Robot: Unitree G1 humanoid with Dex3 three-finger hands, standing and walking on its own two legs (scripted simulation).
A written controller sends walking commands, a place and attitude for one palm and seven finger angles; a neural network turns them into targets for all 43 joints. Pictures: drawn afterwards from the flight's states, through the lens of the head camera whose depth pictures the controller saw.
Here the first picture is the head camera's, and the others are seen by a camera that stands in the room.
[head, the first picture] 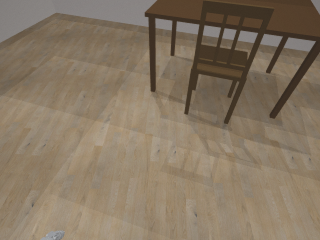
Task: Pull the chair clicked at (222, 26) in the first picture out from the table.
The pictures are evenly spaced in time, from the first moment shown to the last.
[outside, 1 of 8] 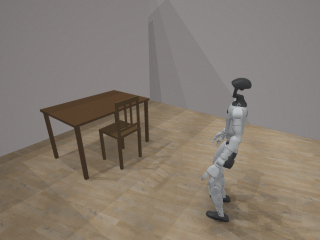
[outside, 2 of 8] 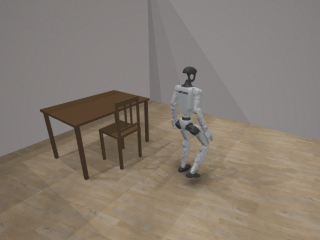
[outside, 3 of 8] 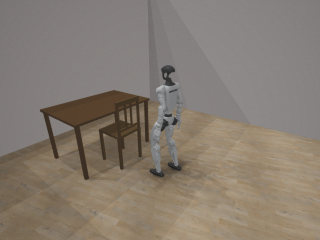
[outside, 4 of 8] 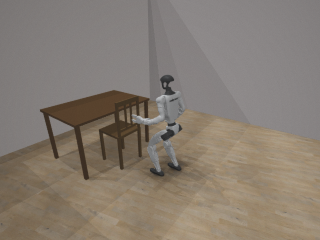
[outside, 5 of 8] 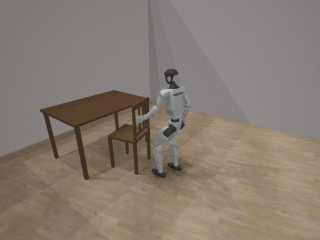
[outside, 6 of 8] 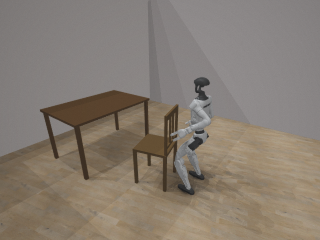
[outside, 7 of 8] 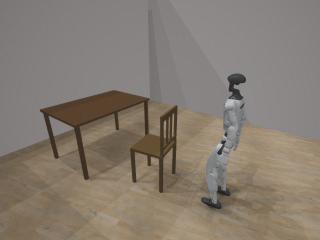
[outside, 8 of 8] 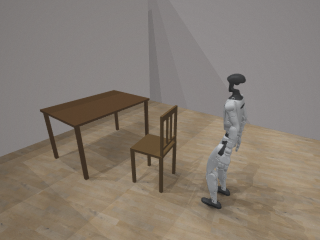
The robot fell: no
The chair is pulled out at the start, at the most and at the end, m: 0.00 0.63 0.62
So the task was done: yes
